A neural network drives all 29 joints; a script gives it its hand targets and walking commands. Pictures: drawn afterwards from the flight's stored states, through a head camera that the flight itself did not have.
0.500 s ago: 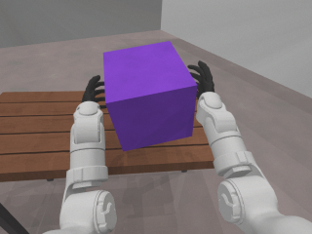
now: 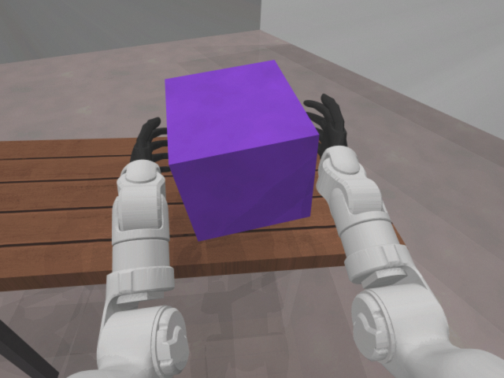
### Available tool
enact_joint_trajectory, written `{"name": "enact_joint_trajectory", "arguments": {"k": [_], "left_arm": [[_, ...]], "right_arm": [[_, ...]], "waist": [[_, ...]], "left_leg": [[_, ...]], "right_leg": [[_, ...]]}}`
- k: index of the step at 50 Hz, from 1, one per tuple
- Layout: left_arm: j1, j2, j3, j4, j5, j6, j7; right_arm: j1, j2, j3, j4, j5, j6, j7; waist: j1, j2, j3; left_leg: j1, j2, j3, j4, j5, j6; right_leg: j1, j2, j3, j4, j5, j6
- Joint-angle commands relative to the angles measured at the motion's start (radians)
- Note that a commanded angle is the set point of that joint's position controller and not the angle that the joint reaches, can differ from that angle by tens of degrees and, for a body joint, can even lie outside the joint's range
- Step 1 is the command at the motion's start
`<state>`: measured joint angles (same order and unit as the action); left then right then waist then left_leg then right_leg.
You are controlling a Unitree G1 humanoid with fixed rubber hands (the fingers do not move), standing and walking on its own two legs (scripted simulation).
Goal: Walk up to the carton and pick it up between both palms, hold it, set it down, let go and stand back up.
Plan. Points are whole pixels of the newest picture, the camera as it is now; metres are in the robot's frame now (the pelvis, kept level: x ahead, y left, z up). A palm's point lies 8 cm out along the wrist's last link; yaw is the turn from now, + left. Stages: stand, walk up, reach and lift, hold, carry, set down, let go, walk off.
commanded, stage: hold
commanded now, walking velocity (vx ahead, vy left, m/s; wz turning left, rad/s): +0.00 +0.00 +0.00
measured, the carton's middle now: (237, 147) +0.44 +0.04 +0.17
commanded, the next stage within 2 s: none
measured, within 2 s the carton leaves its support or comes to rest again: neither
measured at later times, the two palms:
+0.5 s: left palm (140, 168) +0.35 +0.18 +0.20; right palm (333, 143) +0.37 -0.11 +0.23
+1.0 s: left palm (140, 168) +0.35 +0.18 +0.20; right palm (333, 143) +0.37 -0.11 +0.23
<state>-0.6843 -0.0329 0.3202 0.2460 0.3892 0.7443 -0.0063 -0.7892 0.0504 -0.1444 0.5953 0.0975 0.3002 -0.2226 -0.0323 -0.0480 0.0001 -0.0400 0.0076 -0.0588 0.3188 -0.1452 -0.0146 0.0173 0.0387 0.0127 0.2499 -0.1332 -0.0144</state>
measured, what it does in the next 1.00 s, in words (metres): stands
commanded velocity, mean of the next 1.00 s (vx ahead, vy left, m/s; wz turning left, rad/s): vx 0.00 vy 0.00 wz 0.00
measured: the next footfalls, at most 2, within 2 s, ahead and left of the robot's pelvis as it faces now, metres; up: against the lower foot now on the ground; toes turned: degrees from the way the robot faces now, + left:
none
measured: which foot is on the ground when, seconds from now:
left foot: down 0.00-1.00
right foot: down 0.00-1.00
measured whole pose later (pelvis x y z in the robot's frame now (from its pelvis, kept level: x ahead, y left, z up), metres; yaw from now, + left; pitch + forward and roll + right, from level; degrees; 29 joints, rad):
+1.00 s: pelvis +0.00 +0.00 +0.00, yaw +0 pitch -9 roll -1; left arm -0.66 -0.03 0.31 0.18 0.39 0.78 -0.02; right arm -0.79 0.05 -0.13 0.54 0.12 0.33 -0.23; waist -0.03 -0.05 0.01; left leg -0.02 0.01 -0.06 0.32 -0.14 -0.02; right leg 0.03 0.04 0.01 0.25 -0.13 -0.01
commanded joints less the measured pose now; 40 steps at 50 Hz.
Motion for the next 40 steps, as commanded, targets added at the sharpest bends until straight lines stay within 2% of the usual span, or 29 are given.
{"name": "enact_joint_trajectory", "arguments": {"k": [1,2,3,4,5,6,7,8,10,12,14,16,17,18,19,21,22,23,24,27,29,30,32,34,36,37,38,39,40], "left_arm": [[-0.687,-0.576,-0.539,-0.253,-0.247,-0.100,-0.195],[-0.697,-0.575,-0.532,-0.288,-0.236,-0.098,-0.196],[-0.703,-0.553,-0.494,-0.305,-0.220,-0.094,-0.198],[-0.721,-0.539,-0.479,-0.283,-0.217,-0.097,-0.203],[-0.652,-0.525,-0.485,-0.316,-0.202,-0.084,-0.209],[-0.700,-0.531,-0.488,-0.293,-0.210,-0.083,-0.211],[-0.711,-0.555,-0.509,-0.319,-0.207,-0.076,-0.213],[-0.635,-0.535,-0.476,-0.248,-0.177,-0.057,-0.225],[-0.653,-0.517,-0.435,-0.165,-0.168,-0.049,-0.235],[-0.687,-0.521,-0.464,-0.238,-0.199,-0.063,-0.233],[-0.674,-0.536,-0.469,-0.217,-0.186,-0.060,-0.234],[-0.674,-0.532,-0.463,-0.262,-0.183,-0.060,-0.240],[-0.701,-0.531,-0.453,-0.248,-0.179,-0.064,-0.233],[-0.731,-0.490,-0.409,-0.246,-0.169,-0.068,-0.235],[-0.665,-0.512,-0.444,-0.263,-0.183,-0.069,-0.235],[-0.711,-0.516,-0.464,-0.276,-0.187,-0.077,-0.233],[-0.730,-0.521,-0.431,-0.210,-0.169,-0.067,-0.236],[-0.711,-0.508,-0.424,-0.184,-0.156,-0.061,-0.241],[-0.705,-0.519,-0.447,-0.253,-0.176,-0.075,-0.244],[-0.733,-0.510,-0.442,-0.239,-0.172,-0.079,-0.230],[-0.754,-0.526,-0.468,-0.304,-0.189,-0.091,-0.219],[-0.679,-0.539,-0.475,-0.232,-0.185,-0.074,-0.222],[-0.678,-0.523,-0.463,-0.287,-0.194,-0.083,-0.226],[-0.694,-0.521,-0.451,-0.236,-0.183,-0.078,-0.224],[-0.726,-0.508,-0.429,-0.218,-0.173,-0.078,-0.236],[-0.711,-0.491,-0.406,-0.221,-0.157,-0.085,-0.236],[-0.699,-0.512,-0.441,-0.236,-0.170,-0.072,-0.238],[-0.695,-0.495,-0.419,-0.255,-0.174,-0.080,-0.236],[-0.715,-0.527,-0.453,-0.235,-0.184,-0.075,-0.236]], "right_arm": [[-0.606,0.483,0.432,-0.276,0.128,-0.019,0.081],[-0.571,0.475,0.410,-0.248,0.126,-0.006,0.084],[-0.544,0.476,0.406,-0.222,0.117,0.010,0.081],[-0.539,0.470,0.402,-0.199,0.097,0.016,0.083],[-0.547,0.482,0.425,-0.273,0.125,0.009,0.081],[-0.517,0.471,0.385,-0.198,0.105,0.023,0.083],[-0.517,0.457,0.374,-0.206,0.103,0.028,0.087],[-0.512,0.448,0.361,-0.192,0.090,0.032,0.083],[-0.549,0.436,0.332,-0.168,0.067,0.032,0.096],[-0.589,0.474,0.361,-0.220,0.091,0.022,0.099],[-0.564,0.434,0.317,-0.178,0.062,0.021,0.100],[-0.554,0.465,0.335,-0.211,0.073,0.015,0.098],[-0.547,0.450,0.316,-0.168,0.067,0.022,0.102],[-0.567,0.469,0.332,-0.165,0.075,0.024,0.105],[-0.559,0.482,0.354,-0.213,0.068,0.011,0.106],[-0.537,0.460,0.331,-0.166,0.074,0.020,0.111],[-0.557,0.449,0.291,-0.116,0.055,0.026,0.116],[-0.578,0.444,0.296,-0.133,0.040,0.019,0.120],[-0.586,0.477,0.330,-0.198,0.068,0.003,0.116],[-0.588,0.471,0.330,-0.171,0.059,0.007,0.121],[-0.561,0.478,0.342,-0.160,0.077,0.005,0.123],[-0.555,0.452,0.337,-0.172,0.073,0.007,0.117],[-0.529,0.462,0.365,-0.203,0.087,0.005,0.108],[-0.586,0.465,0.370,-0.200,0.091,0.007,0.111],[-0.567,0.473,0.326,-0.168,0.058,0.022,0.110],[-0.544,0.471,0.338,-0.159,0.058,0.022,0.111],[-0.568,0.474,0.332,-0.183,0.067,0.011,0.108],[-0.559,0.486,0.352,-0.194,0.061,0.012,0.109],[-0.582,0.489,0.339,-0.191,0.069,0.012,0.105]], "waist": [[-0.180,0.086,-0.457],[-0.178,0.111,-0.447],[-0.178,0.101,-0.444],[-0.177,0.071,-0.397],[-0.158,0.083,-0.443],[-0.184,0.092,-0.390],[-0.181,0.139,-0.372],[-0.176,0.106,-0.319],[-0.162,0.062,-0.262],[-0.167,0.061,-0.378],[-0.187,0.093,-0.301],[-0.177,0.087,-0.333],[-0.175,0.101,-0.312],[-0.152,0.058,-0.321],[-0.159,0.059,-0.354],[-0.179,0.108,-0.341],[-0.173,0.119,-0.250],[-0.167,0.074,-0.267],[-0.163,0.091,-0.327],[-0.148,0.088,-0.318],[-0.164,0.117,-0.374],[-0.177,0.106,-0.346],[-0.167,0.074,-0.382],[-0.156,0.083,-0.354],[-0.168,0.065,-0.306],[-0.145,0.060,-0.315],[-0.159,0.085,-0.318],[-0.147,0.055,-0.319],[-0.166,0.069,-0.322]], "left_leg": [[0.217,-0.045,0.073,0.024,0.311,-0.040],[0.228,-0.045,0.064,0.017,0.314,-0.043],[0.237,-0.047,0.074,0.015,0.310,-0.031],[0.213,-0.047,0.076,-0.005,0.229,-0.025],[0.215,-0.050,0.085,0.002,0.286,-0.022],[0.197,-0.039,0.076,-0.007,0.239,-0.037],[0.195,-0.042,0.081,-0.018,0.202,-0.044],[0.174,-0.040,0.084,-0.030,0.179,-0.038],[0.138,-0.034,0.088,-0.060,0.063,-0.021],[0.173,-0.039,0.089,-0.040,0.140,-0.011],[0.142,-0.031,0.085,-0.059,0.086,-0.031],[0.131,-0.035,0.099,-0.051,0.125,-0.030],[0.130,-0.036,0.093,-0.057,0.094,-0.031],[0.127,-0.043,0.099,-0.066,0.055,-0.011],[0.128,-0.046,0.102,-0.064,0.106,-0.013],[0.113,-0.039,0.094,-0.066,0.079,-0.030],[0.086,-0.040,0.090,-0.084,-0.006,-0.026],[0.095,-0.032,0.093,-0.078,0.017,-0.019],[0.095,-0.042,0.103,-0.075,0.066,-0.016],[0.116,-0.037,0.099,-0.072,0.061,-0.015],[0.150,-0.040,0.092,-0.056,0.132,-0.030],[0.160,-0.033,0.085,-0.046,0.165,-0.032],[0.170,-0.042,0.089,-0.039,0.208,-0.026],[0.152,-0.043,0.091,-0.051,0.145,-0.015],[0.132,-0.044,0.095,-0.059,0.085,-0.010],[0.137,-0.045,0.104,-0.065,0.081,-0.007],[0.118,-0.040,0.102,-0.075,0.070,-0.012],[0.123,-0.046,0.105,-0.067,0.096,-0.005],[0.114,-0.043,0.102,-0.058,0.079,-0.018]], "right_leg": [[0.193,0.010,-0.075,0.019,0.377,0.065],[0.201,0.011,-0.076,0.007,0.338,0.057],[0.203,0.006,-0.077,0.015,0.344,0.064],[0.173,0.007,-0.082,0.002,0.257,0.066],[0.226,0.001,-0.078,0.022,0.357,0.071],[0.187,0.006,-0.082,0.011,0.286,0.064],[0.177,0.005,-0.073,0.006,0.247,0.055],[0.180,0.001,-0.073,-0.005,0.227,0.053],[0.124,-0.005,-0.081,-0.021,0.084,0.055],[0.166,-0.004,-0.079,-0.003,0.167,0.056],[0.143,-0.001,-0.089,-0.009,0.133,0.046],[0.181,-0.001,-0.084,0.006,0.181,0.050],[0.158,-0.001,-0.081,0.000,0.146,0.049],[0.152,-0.008,-0.079,-0.002,0.107,0.059],[0.184,-0.001,-0.084,0.010,0.158,0.061],[0.164,0.001,-0.075,0.013,0.133,0.044],[0.122,-0.007,-0.078,-0.010,0.035,0.044],[0.137,-0.009,-0.088,-0.002,0.060,0.051],[0.170,-0.004,-0.088,0.011,0.118,0.052],[0.133,-0.003,-0.091,0.003,0.096,0.053],[0.151,0.006,-0.092,0.022,0.148,0.048],[0.138,0.007,-0.090,0.012,0.174,0.046],[0.187,0.013,-0.093,0.014,0.211,0.050],[0.157,0.002,-0.090,0.012,0.159,0.061],[0.143,-0.006,-0.085,0.003,0.119,0.056],[0.137,-0.011,-0.089,-0.007,0.102,0.057],[0.160,-0.011,-0.084,0.000,0.107,0.057],[0.169,-0.009,-0.089,0.011,0.143,0.060],[0.156,-0.014,-0.085,0.001,0.139,0.059]]}}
